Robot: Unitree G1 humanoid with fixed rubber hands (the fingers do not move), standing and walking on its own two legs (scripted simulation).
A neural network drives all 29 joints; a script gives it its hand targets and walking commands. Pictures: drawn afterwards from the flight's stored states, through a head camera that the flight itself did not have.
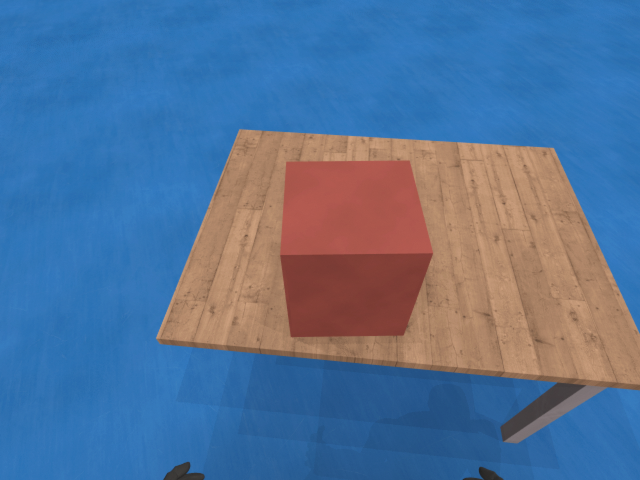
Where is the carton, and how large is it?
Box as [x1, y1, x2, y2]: [280, 160, 432, 336]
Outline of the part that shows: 409,160 286,162 280,257 291,336 403,335 432,254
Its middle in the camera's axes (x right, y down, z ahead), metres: +0.05 +0.03 +0.69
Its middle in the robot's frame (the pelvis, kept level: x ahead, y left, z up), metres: +0.49 -0.03 -0.08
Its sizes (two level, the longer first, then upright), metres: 0.210 0.200 0.250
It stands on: a table, 0.55 m high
